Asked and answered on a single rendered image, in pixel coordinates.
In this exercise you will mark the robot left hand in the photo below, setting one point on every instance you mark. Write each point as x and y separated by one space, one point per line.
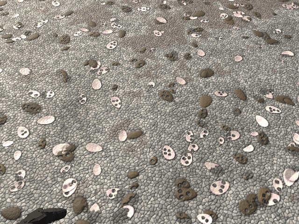
44 216

